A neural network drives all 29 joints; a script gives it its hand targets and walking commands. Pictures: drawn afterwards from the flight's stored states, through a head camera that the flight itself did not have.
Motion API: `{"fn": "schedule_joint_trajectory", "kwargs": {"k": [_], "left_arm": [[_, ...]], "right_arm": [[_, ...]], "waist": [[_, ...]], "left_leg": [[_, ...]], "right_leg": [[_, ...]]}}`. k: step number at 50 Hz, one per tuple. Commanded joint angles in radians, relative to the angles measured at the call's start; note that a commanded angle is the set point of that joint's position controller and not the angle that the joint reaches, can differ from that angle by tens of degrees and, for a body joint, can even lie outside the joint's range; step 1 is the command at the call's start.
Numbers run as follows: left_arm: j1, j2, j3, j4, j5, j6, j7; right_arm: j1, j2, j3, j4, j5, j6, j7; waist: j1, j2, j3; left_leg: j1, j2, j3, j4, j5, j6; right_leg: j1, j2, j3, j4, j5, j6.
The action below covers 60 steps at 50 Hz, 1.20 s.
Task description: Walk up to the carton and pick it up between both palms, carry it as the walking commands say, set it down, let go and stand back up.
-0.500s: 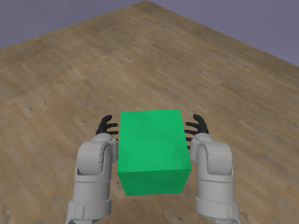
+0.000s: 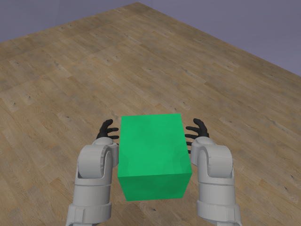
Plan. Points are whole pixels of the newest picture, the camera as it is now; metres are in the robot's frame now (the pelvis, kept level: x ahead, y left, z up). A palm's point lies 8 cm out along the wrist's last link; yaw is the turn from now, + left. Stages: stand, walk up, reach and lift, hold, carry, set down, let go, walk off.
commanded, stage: carry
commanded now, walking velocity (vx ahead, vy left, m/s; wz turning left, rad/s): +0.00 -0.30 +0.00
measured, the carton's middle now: (152, 158) +0.33 +0.01 -0.02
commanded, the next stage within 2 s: none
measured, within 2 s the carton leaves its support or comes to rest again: neither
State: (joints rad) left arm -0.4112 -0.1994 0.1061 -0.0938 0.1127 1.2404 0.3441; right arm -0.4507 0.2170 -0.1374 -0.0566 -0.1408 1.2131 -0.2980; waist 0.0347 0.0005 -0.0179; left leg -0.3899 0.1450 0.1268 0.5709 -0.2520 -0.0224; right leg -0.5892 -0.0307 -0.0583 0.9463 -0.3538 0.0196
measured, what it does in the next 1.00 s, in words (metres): steps to the right: right foot, then left foot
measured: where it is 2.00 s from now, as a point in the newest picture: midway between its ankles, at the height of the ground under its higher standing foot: outside the picture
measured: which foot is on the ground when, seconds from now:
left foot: down 0.00-0.14, up 0.16-0.36, down 0.38-0.68, up 0.70-0.90, down 0.92-1.00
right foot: up 0.00-0.10, down 0.12-0.38, up 0.40-0.66, down 0.68-0.94, up 0.96-1.00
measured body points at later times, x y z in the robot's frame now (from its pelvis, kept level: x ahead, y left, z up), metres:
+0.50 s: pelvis -0.07 -0.16 +0.00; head -0.04 -0.14 +0.45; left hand +0.24 -0.02 +0.05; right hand +0.26 -0.27 +0.07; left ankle -0.05 -0.04 -0.73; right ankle -0.04 -0.27 -0.68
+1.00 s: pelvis -0.14 -0.31 -0.01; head -0.11 -0.30 +0.44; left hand +0.18 -0.18 +0.05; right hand +0.19 -0.43 +0.07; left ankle -0.13 -0.22 -0.74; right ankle -0.09 -0.40 -0.71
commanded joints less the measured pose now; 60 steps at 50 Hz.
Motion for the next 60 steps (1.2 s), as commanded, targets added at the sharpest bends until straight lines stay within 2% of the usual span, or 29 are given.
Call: {"fn": "schedule_joint_trajectory", "kwargs": {"k": [1,4,6,7,8,9,13,18,19,20,21,24,26,31,33,34,35,36,39,45,46,47,48,49,51,53,57,59,60], "left_arm": [[-0.559,-1.113,-0.618,-0.062,-0.452,-0.035,-0.413],[-0.498,-1.098,-0.592,0.005,-0.439,-0.017,-0.422],[-0.473,-1.089,-0.577,0.028,-0.433,-0.014,-0.431],[-0.462,-1.086,-0.574,0.036,-0.427,-0.015,-0.436],[-0.458,-1.098,-0.578,0.062,-0.404,-0.028,-0.438],[-0.463,-1.108,-0.561,0.06,-0.405,-0.035,-0.44],[-0.484,-1.109,-0.515,-0.023,-0.38,-0.055,-0.424],[-0.422,-1.059,-0.526,-0.017,-0.346,-0.056,-0.398],[-0.42,-1.061,-0.539,-0.013,-0.347,-0.054,-0.396],[-0.426,-1.069,-0.558,-0.02,-0.351,-0.048,-0.396],[-0.483,-1.079,-0.598,-0.032,-0.374,-0.044,-0.402],[-0.594,-1.128,-0.642,-0.09,-0.435,-0.049,-0.411],[-0.591,-1.127,-0.627,-0.087,-0.453,-0.045,-0.414],[-0.509,-1.099,-0.595,0.006,-0.44,-0.017,-0.422],[-0.478,-1.093,-0.578,0.033,-0.434,-0.012,-0.43],[-0.474,-1.085,-0.568,0.037,-0.428,-0.013,-0.435],[-0.454,-1.087,-0.573,0.056,-0.411,-0.019,-0.439],[-0.467,-1.105,-0.566,0.065,-0.403,-0.032,-0.44],[-0.483,-1.106,-0.524,-0.013,-0.39,-0.049,-0.436],[-0.434,-1.056,-0.522,-0.014,-0.343,-0.056,-0.399],[-0.425,-1.055,-0.532,-0.004,-0.342,-0.052,-0.396],[-0.438,-1.062,-0.548,-0.002,-0.347,-0.05,-0.395],[-0.483,-1.068,-0.586,-0.043,-0.368,-0.042,-0.401],[-0.544,-1.085,-0.616,-0.041,-0.388,-0.042,-0.402],[-0.588,-1.117,-0.635,-0.072,-0.431,-0.047,-0.409],[-0.609,-1.123,-0.626,-0.08,-0.461,-0.046,-0.416],[-0.527,-1.089,-0.584,-0.001,-0.452,-0.016,-0.427],[-0.483,-1.069,-0.551,0.048,-0.436,-0.006,-0.444],[-0.479,-1.092,-0.574,0.076,-0.426,-0.011,-0.451]], "right_arm": [[-0.447,1.039,0.536,-0.056,0.417,-0.011,0.396],[-0.382,1.021,0.531,-0.025,0.386,-0.003,0.384],[-0.354,1.023,0.536,-0.008,0.371,-0.004,0.38],[-0.347,1.019,0.542,0.006,0.363,-0.006,0.377],[-0.404,1.027,0.564,-0.026,0.368,-0.005,0.382],[-0.479,1.065,0.603,-0.048,0.393,-0.005,0.384],[-0.55,1.088,0.641,-0.109,0.477,-0.012,0.398],[-0.462,1.057,0.602,-0.047,0.468,0.014,0.403],[-0.447,1.048,0.593,-0.035,0.459,0.018,0.408],[-0.385,1.049,0.574,0.013,0.448,0.017,0.415],[-0.38,1.065,0.568,0.033,0.43,0.012,0.419],[-0.43,1.07,0.541,-0.017,0.43,-0.003,0.425],[-0.471,1.057,0.54,-0.063,0.426,-0.012,0.41],[-0.385,1.019,0.524,-0.024,0.383,-0.003,0.386],[-0.362,1.02,0.528,-0.014,0.371,-0.002,0.381],[-0.36,1.022,0.537,-0.005,0.368,-0.004,0.379],[-0.346,1.022,0.545,0.005,0.357,-0.003,0.381],[-0.464,1.046,0.59,-0.05,0.387,-0.004,0.383],[-0.546,1.09,0.638,-0.107,0.461,-0.012,0.395],[-0.472,1.058,0.603,-0.049,0.474,0.019,0.404],[-0.463,1.049,0.595,-0.038,0.463,0.022,0.408],[-0.429,1.047,0.578,-0.012,0.454,0.025,0.415],[-0.365,1.062,0.56,0.057,0.427,0.018,0.42],[-0.405,1.071,0.56,0.036,0.438,0.018,0.424],[-0.432,1.064,0.536,0.006,0.435,0.006,0.428],[-0.479,1.058,0.533,-0.041,0.426,-0.005,0.415],[-0.411,1.021,0.531,-0.019,0.39,0.002,0.388],[-0.374,1.016,0.54,0.018,0.367,0.005,0.38],[-0.401,1.014,0.549,0.006,0.364,0.008,0.382]], "waist": [[-0.035,0.234,-0.388],[-0.043,0.271,-0.389],[-0.035,0.172,-0.395],[-0.027,0.024,-0.401],[-0.022,-0.295,-0.404],[-0.015,-0.355,-0.41],[-0.023,-0.174,-0.415],[-0.024,-0.156,-0.426],[-0.032,-0.068,-0.426],[-0.038,0.232,-0.433],[-0.041,0.355,-0.378],[-0.036,0.143,-0.331],[-0.031,0.168,-0.356],[-0.048,0.28,-0.379],[-0.039,0.216,-0.392],[-0.031,0.109,-0.396],[-0.026,-0.193,-0.393],[-0.02,-0.367,-0.405],[-0.021,-0.203,-0.402],[-0.019,-0.168,-0.426],[-0.026,-0.106,-0.426],[-0.039,0.067,-0.422],[-0.039,0.404,-0.355],[-0.04,0.288,-0.342],[-0.036,0.141,-0.339],[-0.031,0.168,-0.362],[-0.038,0.202,-0.389],[-0.034,0.027,-0.403],[-0.037,-0.223,-0.406]], "left_leg": [[0.256,0.203,-0.1,-0.118,0.531,0.1],[0.25,0.199,-0.078,-0.051,0.545,0.079],[0.146,0.128,-0.032,0.074,0.422,0.023],[-0.035,0.072,-0.014,0.162,0.132,-0.01],[-0.207,-0.066,0.053,0.302,-0.333,-0.038],[-0.212,-0.067,-0.014,0.494,-0.465,-0.017],[-0.189,-0.063,-0.022,0.468,-0.258,0.006],[0.109,-0.058,-0.003,-0.089,-0.041,0.062],[0.272,0.051,-0.128,-0.183,0.026,0.072],[0.446,0.403,-0.515,-0.214,0.343,0.166],[0.385,0.471,-0.567,-0.245,0.453,0.257],[0.29,0.305,-0.294,-0.202,0.336,0.162],[0.282,0.221,-0.149,-0.15,0.402,0.116],[0.255,0.214,-0.09,-0.075,0.521,0.086],[0.188,0.155,-0.045,0.031,0.462,0.036],[0.064,0.11,-0.028,0.129,0.279,0.006],[-0.192,-0.02,0.049,0.248,-0.193,-0.039],[-0.205,-0.061,-0.003,0.437,-0.445,-0.025],[-0.223,-0.062,-0.043,0.568,-0.343,0.004],[0.076,-0.074,0.009,-0.023,-0.102,0.061],[0.21,0.002,-0.062,-0.157,0.003,0.064],[0.37,0.228,-0.323,-0.241,0.085,0.098],[0.378,0.457,-0.579,-0.289,0.324,0.231],[0.353,0.418,-0.504,-0.238,0.395,0.244],[0.28,0.286,-0.268,-0.21,0.317,0.17],[0.23,0.171,-0.085,-0.155,0.331,0.112],[0.227,0.125,-0.031,-0.032,0.33,0.07],[0.063,0.063,-0.027,0.092,0.098,-0.001],[-0.064,-0.028,-0.016,0.121,-0.184,-0.045]], "right_leg": [[0.089,-0.006,-0.018,-0.145,-0.022,0.031],[0.197,0.026,-0.087,-0.412,0.012,0.029],[0.374,-0.004,-0.083,-0.615,0.128,0.008],[0.507,-0.135,0.05,-0.632,0.332,-0.022],[0.539,-0.294,0.231,-0.575,0.608,-0.132],[0.522,-0.301,0.203,-0.535,0.726,-0.203],[0.489,-0.208,0.018,-0.505,0.544,-0.186],[0.383,-0.173,0.024,-0.446,0.432,-0.187],[0.238,-0.136,0.011,-0.369,0.316,-0.136],[-0.032,-0.059,-0.037,-0.202,-0.028,-0.054],[-0.134,-0.037,0.025,0.005,-0.162,-0.035],[-0.115,-0.066,0.111,0.131,0.004,-0.011],[-0.033,-0.042,0.042,0.009,0.006,0.021],[0.162,0.02,-0.07,-0.345,-0.019,0.032],[0.322,0.025,-0.109,-0.579,0.099,0.014],[0.444,-0.068,-0.015,-0.641,0.18,0.001],[0.55,-0.28,0.228,-0.632,0.474,-0.083],[0.514,-0.303,0.218,-0.549,0.664,-0.181],[0.491,-0.243,0.062,-0.526,0.564,-0.189],[0.415,-0.18,0.035,-0.46,0.436,-0.198],[0.313,-0.151,0.02,-0.412,0.362,-0.156],[0.111,-0.11,0.008,-0.286,0.13,-0.09],[-0.116,-0.007,-0.03,-0.099,-0.152,-0.033],[-0.115,-0.055,0.082,0.059,-0.121,-0.038],[-0.061,-0.051,0.075,0.07,-0.019,-0.018],[0.075,-0.029,0.015,-0.1,0.007,0.005],[0.265,0.022,-0.11,-0.476,0.122,0.029],[0.483,-0.163,0.062,-0.598,0.41,0.021],[0.512,-0.309,0.223,-0.555,0.712,-0.063]]}}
